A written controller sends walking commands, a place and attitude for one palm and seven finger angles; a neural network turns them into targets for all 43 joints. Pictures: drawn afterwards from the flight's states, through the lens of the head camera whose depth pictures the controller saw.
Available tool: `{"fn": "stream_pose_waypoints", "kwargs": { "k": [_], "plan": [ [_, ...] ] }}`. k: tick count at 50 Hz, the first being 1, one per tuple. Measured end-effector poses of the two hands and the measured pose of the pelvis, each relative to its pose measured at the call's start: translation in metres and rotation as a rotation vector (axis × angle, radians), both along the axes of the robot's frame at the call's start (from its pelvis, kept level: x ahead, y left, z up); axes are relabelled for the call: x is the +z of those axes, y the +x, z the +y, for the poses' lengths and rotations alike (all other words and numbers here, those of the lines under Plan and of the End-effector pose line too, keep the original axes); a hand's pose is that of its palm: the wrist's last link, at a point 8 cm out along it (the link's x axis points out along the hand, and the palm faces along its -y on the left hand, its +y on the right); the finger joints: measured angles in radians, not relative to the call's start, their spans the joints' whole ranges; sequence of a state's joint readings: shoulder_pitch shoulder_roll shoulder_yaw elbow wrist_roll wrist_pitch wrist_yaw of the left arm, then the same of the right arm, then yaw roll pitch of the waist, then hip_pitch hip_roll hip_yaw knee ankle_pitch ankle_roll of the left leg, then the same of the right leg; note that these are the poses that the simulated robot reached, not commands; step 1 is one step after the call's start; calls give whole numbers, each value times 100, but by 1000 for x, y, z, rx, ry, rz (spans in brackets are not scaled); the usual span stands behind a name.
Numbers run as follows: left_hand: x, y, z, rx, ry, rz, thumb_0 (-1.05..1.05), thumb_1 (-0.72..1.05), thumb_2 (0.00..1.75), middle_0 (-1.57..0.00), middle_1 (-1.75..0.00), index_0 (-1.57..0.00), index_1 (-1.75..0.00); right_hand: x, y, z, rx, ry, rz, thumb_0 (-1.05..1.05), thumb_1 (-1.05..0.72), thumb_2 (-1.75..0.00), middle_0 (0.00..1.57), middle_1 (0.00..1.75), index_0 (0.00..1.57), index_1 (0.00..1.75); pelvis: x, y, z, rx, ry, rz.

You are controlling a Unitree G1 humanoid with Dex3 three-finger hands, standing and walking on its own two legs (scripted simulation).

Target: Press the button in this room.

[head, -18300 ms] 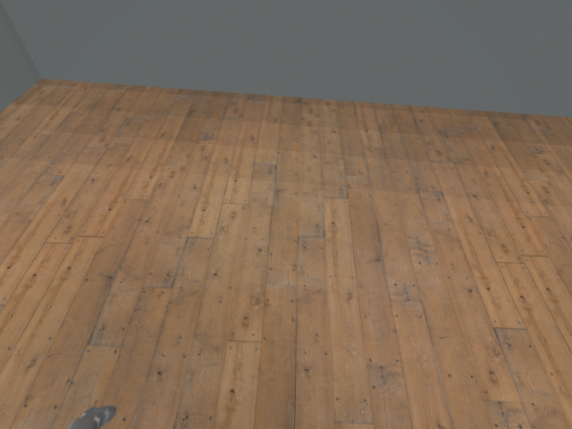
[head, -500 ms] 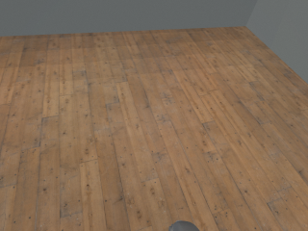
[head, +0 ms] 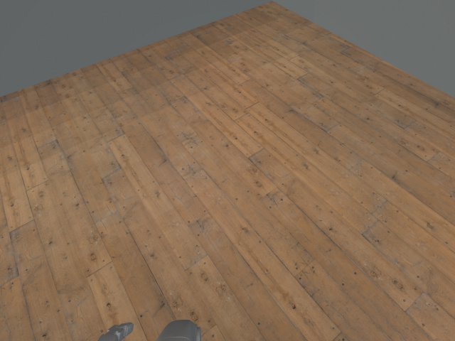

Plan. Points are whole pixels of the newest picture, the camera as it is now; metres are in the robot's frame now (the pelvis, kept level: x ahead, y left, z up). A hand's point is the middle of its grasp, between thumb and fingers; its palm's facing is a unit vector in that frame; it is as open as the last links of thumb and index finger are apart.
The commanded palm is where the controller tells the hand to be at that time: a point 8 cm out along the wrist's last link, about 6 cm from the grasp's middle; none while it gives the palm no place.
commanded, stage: turn or walk to find it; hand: left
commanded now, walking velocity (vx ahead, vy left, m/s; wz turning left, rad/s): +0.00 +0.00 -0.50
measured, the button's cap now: out of the picture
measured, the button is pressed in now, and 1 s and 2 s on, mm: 0 0 0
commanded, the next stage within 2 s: none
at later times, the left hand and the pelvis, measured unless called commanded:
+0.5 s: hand out of the picture +0.07 +0.26 -0.18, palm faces -0.14 -0.97 -0.22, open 7.4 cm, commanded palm none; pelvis +0.00 +0.06 +0.00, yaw -13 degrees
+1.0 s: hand (171, 311) +0.19 +0.14 -0.16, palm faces -0.54 -0.81 -0.24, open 7.4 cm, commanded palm none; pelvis -0.02 +0.04 -0.01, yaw -31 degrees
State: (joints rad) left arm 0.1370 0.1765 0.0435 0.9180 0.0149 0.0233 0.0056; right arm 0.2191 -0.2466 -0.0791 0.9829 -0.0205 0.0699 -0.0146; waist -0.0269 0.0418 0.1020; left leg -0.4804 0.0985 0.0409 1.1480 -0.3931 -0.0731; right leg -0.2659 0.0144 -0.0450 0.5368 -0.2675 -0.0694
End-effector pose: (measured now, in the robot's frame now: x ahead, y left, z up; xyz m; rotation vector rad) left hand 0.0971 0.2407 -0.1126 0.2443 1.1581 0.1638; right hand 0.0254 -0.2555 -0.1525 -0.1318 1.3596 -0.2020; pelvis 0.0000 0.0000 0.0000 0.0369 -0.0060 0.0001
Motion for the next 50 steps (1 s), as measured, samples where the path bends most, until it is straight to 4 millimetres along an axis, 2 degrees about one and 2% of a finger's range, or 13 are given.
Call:
{"fn": "stream_pose_waypoints", "kwargs": {
  "k": [6, 12, 18, 23, 31, 37, 40, 43, 50],
  "plan": [
    [-1, -14, -9, -17, -19, 47, 0, 90, 90, -21, -30, -21, -30, 12, 19, -12, -18, -27, -78, 1, -91, -89, 19, 30, 20, 30, 5, 1, -4, -51, -4, 9],
    [-10, -32, 1, -22, -30, 109, 0, 90, 90, -21, -30, -21, -30, 21, 34, -9, -28, -61, -128, 1, -91, -89, 19, 30, 20, 30, 4, 1, 5, -100, -21, 18],
    [-22, -43, 28, -37, -36, 171, 0, 90, 90, -21, -30, -21, -30, 31, 48, 13, -38, -87, -181, 1, -91, -89, 19, 30, 20, 30, 2, 1, 26, -154, -39, 31],
    [-39, -35, 60, -65, -45, 197, 1, 90, 90, -21, -30, -21, -30, 37, 46, 41, -66, -116, -233, 1, -91, -89, 19, 30, 20, 30, -5, 1, 51, -202, -48, 30],
    [-29, 13, 83, -189, -41, 157, 1, 91, 90, -20, -30, -20, -30, 48, -3, 76, -171, -116, -185, 1, -91, -89, 20, 30, 21, 30, 6, 2, 75, -306, -79, 17],
    [-26, 50, 73, -286, -29, 126, 0, 91, 90, -20, -30, -20, -30, 41, -55, 91, -300, -100, -127, 1, -91, -89, 20, 30, 21, 30, 6, 1, 79, -377, -71, 19],
    [-25, 67, 55, -345, -29, 111, 1, 91, 90, -20, -30, -20, -30, 34, -87, 97, -371, -85, -82, 1, -91, -89, 20, 30, 21, 30, 4, -1, 76, -413, -62, 20],
    [-22, 84, 29, -413, -32, 88, 1, 91, 90, -20, -30, -20, -30, 27, -121, 102, -440, -64, -30, 1, -91, -89, 20, 30, 21, 30, 2, -6, 71, -447, -50, 22],
    [-12, 117, -55, -593, -37, -9, 1, 91, 90, -20, -30, -20, -30, -1, -197, 102, -585, 8, 69, 1, -91, -89, 20, 30, 20, 30, -9, -18, 43, -541, -19, 22]
  ]
}}
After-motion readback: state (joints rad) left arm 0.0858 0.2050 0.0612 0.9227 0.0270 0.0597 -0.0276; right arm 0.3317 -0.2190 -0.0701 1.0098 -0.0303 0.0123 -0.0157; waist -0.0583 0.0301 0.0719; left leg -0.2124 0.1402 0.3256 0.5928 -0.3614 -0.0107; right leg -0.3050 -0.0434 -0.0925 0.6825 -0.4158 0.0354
